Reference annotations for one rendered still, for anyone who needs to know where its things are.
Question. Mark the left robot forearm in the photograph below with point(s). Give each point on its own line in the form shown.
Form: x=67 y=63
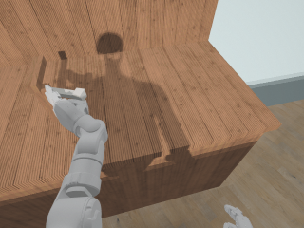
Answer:
x=83 y=178

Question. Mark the counter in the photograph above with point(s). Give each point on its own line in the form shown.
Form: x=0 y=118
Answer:
x=179 y=119

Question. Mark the robot left upper arm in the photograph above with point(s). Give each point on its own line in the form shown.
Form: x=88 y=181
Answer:
x=79 y=212

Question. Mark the right robot hand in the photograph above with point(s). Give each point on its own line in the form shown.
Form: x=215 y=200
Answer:
x=240 y=220

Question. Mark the left robot hand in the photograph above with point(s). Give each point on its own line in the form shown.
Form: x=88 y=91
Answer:
x=68 y=111

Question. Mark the tap lever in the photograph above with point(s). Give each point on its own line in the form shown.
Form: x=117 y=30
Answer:
x=77 y=94

